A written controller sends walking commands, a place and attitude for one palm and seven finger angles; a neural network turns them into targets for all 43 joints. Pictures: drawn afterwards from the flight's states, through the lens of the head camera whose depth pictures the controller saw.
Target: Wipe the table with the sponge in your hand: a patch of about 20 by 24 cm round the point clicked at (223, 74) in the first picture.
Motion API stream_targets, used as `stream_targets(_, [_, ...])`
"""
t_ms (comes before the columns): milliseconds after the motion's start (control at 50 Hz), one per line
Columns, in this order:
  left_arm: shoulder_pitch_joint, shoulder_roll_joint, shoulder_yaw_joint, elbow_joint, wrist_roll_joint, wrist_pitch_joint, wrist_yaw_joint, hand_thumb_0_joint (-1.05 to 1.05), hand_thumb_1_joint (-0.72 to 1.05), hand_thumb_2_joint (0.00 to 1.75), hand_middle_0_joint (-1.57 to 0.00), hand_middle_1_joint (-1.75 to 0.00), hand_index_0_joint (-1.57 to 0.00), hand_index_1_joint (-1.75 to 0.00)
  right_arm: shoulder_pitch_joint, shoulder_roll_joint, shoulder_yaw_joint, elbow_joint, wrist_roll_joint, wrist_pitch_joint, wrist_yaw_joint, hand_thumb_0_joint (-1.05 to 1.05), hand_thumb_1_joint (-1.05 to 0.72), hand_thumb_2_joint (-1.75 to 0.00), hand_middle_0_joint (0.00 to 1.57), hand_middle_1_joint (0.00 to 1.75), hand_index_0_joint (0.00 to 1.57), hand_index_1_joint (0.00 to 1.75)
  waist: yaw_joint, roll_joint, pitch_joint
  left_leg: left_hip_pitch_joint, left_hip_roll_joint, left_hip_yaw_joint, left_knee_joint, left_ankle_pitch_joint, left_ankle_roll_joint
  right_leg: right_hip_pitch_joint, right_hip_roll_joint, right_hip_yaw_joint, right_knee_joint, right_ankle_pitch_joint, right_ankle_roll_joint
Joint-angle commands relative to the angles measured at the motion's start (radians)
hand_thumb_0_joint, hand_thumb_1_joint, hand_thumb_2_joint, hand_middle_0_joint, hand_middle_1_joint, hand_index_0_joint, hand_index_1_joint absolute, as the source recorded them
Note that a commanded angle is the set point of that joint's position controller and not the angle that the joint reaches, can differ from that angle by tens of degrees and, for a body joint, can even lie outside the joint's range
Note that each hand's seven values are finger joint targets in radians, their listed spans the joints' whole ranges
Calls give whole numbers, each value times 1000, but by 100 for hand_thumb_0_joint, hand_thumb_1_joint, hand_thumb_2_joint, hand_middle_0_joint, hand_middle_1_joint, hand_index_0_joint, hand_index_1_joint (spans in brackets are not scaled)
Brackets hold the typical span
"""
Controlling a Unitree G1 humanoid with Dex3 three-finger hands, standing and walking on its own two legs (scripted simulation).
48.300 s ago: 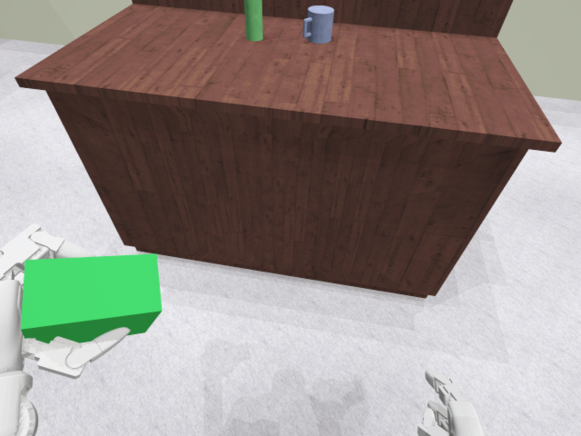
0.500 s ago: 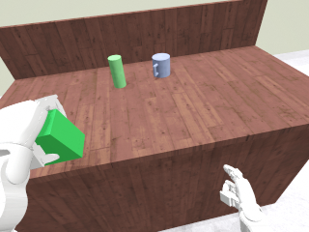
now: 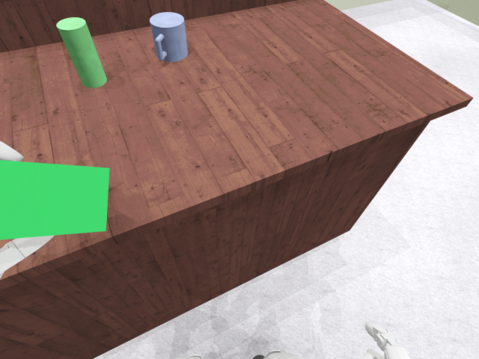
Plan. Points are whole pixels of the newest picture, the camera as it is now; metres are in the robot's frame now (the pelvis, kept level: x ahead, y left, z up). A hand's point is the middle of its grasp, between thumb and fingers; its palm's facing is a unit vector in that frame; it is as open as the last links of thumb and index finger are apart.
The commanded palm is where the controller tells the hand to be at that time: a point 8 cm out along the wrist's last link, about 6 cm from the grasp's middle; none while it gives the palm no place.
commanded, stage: step back with the hand held close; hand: left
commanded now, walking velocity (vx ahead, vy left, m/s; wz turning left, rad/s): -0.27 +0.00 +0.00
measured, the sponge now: (47, 196) +0.25 +0.20 +0.23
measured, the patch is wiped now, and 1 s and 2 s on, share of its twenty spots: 1.00 1.00 1.00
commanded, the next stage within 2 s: stop stepping back and stand still in 0.78 s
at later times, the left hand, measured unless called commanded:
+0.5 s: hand out of the picture +0.12 +0.24 +0.27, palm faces +0.54 -0.78 -0.32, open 10.2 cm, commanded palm +0.07 +0.29 +0.28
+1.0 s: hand out of the picture +0.03 +0.19 +0.27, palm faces +0.43 -0.82 -0.39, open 10.2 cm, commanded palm -0.05 +0.25 +0.28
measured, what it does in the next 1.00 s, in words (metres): walks backwards: right foot, then left foot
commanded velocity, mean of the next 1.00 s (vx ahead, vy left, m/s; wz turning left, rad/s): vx -0.27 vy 0.00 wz -0.01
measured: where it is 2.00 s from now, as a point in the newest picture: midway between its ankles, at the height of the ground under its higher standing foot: outside the picture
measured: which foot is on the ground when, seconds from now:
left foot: down 0.00-0.66, up 0.68-0.86, down 0.88-1.00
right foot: down 0.00-0.38, up 0.40-0.64, down 0.66-0.88, up 0.90-1.00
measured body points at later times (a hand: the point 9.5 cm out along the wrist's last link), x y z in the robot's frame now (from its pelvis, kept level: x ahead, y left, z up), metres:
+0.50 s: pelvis -0.09 +0.00 -0.02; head -0.06 +0.03 +0.43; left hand +0.09 +0.28 +0.29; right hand +0.11 -0.22 -0.08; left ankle +0.03 +0.11 -0.72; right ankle -0.04 -0.13 -0.66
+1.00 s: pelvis -0.23 -0.03 -0.01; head -0.16 +0.00 +0.44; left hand +0.00 +0.23 +0.29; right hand -0.07 -0.28 -0.08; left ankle -0.17 +0.09 -0.72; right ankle -0.19 -0.16 -0.68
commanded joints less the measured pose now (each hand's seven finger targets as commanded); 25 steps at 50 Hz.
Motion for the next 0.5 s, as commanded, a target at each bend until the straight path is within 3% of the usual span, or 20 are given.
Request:
stream_targets(0, [-47,194,159,-269,-1,-89,45,0,10,130,-120,-160,-120,-160,-128,-111,-32,-187,-17,-97,-24,0,-90,-90,20,30,20,30,62,98,-256,-11,155,-184,-204,-74,36,134,-145,100,7,39,-8])
stream_targets(20, [-79,189,159,-261,6,-89,47,0,10,130,-120,-160,-120,-160,-128,-121,-36,-187,-21,-107,-26,0,-90,-90,20,30,20,30,66,150,-245,-51,179,-208,-247,-119,47,144,-115,76,46,-12,2])
stream_targets(60, [-166,166,140,-206,18,-87,47,0,10,130,-120,-160,-120,-160,-116,-128,-40,-181,-22,-119,-29,0,-90,-90,20,30,20,30,65,185,-203,-140,209,-229,-291,-237,64,172,-81,59,96,-109,12])
stream_targets(80, [-215,170,138,-183,20,-84,46,0,10,130,-120,-160,-120,-160,-110,-134,-43,-183,-22,-121,-33,0,-90,-90,20,30,20,30,64,186,-196,-137,207,-229,-290,-235,65,169,-80,62,100,-112,11])
stream_targets(120, [-283,138,95,-72,21,-65,40,0,10,130,-120,-160,-120,-160,-90,-126,-41,-172,-13,-120,-31,0,-90,-90,20,30,20,30,58,106,-165,-126,192,-195,-225,-255,56,138,-94,80,46,-112,6])
stream_targets(140, [-320,128,73,-35,22,-58,34,0,10,130,-120,-160,-120,-160,-92,-125,-39,-170,-9,-117,-29,0,-90,-90,20,30,20,30,55,45,-141,-120,153,-171,-164,-297,44,101,-118,123,-29,-112,-5])
stream_targets(160, [-353,125,52,0,19,-52,28,0,10,130,-120,-160,-120,-160,-106,-117,-33,-169,-8,-113,-28,0,-90,-90,20,30,20,30,50,-26,-99,-104,110,-141,-81,-348,29,16,-169,203,-131,-201,-23])
stream_targets(180, [-383,128,35,13,20,-47,24,0,10,130,-120,-160,-120,-160,-110,-118,-30,-155,-10,-108,-29,0,-90,-90,20,30,20,30,46,-46,-93,-32,81,-112,18,-329,17,-70,-223,263,-206,-280,-46])
stream_targets(200, [-383,92,-10,34,13,-42,20,0,10,130,-120,-160,-120,-160,-109,-103,-18,-137,-5,-101,-23,0,-90,-90,20,30,20,30,37,-85,-98,41,69,-89,116,-288,7,-143,-273,293,-248,-332,-63])
stream_targets(240, [-372,84,-44,-11,9,-31,17,0,10,130,-120,-160,-120,-160,-127,-87,-8,-136,3,-91,-12,0,-90,-90,20,30,20,30,29,-135,-153,138,60,-44,217,-181,-1,-171,-343,284,-257,-275,-84])
stream_targets(260, [-349,99,-35,-50,6,-28,19,0,10,130,-120,-160,-120,-160,-139,-81,-3,-145,3,-85,-9,0,-90,-90,20,30,20,30,30,-126,-167,156,66,-30,210,-163,1,-173,-351,260,-242,-251,-82])
stream_targets(280, [-331,131,-3,-117,4,-31,24,0,10,130,-120,-160,-120,-160,-150,-87,-5,-160,0,-79,-10,0,-90,-90,20,30,20,30,33,-76,-176,155,84,-51,135,-168,11,-150,-338,230,-200,-208,-79])
stream_targets(320, [-278,128,13,-201,3,-37,28,0,10,130,-120,-160,-120,-160,-164,-94,-3,-188,-11,-69,-10,0,-90,-90,20,30,20,30,34,28,-146,94,156,-153,-80,-296,55,-187,-220,142,-48,-274,-28])
stream_targets(340, [-290,131,29,-256,6,-48,35,0,10,130,-120,-160,-120,-160,-179,-109,-7,-205,-18,-75,-11,0,-90,-90,20,30,20,30,32,204,-134,-12,241,-249,-239,-397,95,-156,-120,73,133,-305,3])
stream_targets(360, [-323,134,53,-287,12,-53,45,0,10,130,-120,-160,-120,-160,-187,-121,-17,-214,-27,-91,-14,0,-90,-90,20,30,20,30,33,385,-156,-143,385,-376,-423,-457,145,-61,-28,9,468,-330,36])
stream_targets(380, [-409,187,83,-377,18,-65,57,0,10,130,-120,-160,-120,-160,-155,-103,-29,-222,-28,-109,-17,0,-90,-90,20,30,20,30,29,340,-191,-98,434,-409,-455,-338,146,-97,-19,56,722,-363,46])
stream_targets(400, [-409,191,106,-306,9,-64,61,0,10,130,-120,-160,-120,-160,-138,-103,-51,-182,-22,-125,-10,0,-90,-90,20,30,20,30,37,200,-230,-4,428,-314,-367,-207,135,-139,-24,101,789,-359,39])
stream_targets(420, [-392,146,85,-228,-4,-58,57,0,10,130,-120,-160,-120,-160,-117,-112,-64,-165,-12,-132,2,0,-90,-90,20,30,20,30,39,163,-238,54,399,-233,-318,-145,122,-170,-17,85,792,-346,44])
stream_targets(480, [-525,110,41,-133,0,-61,53,0,10,130,-120,-160,-120,-160,-125,-97,-53,-144,-7,-169,3,0,-90,-90,20,30,20,30,38,254,-190,84,345,-191,-303,-158,109,-121,-50,25,542,-319,54])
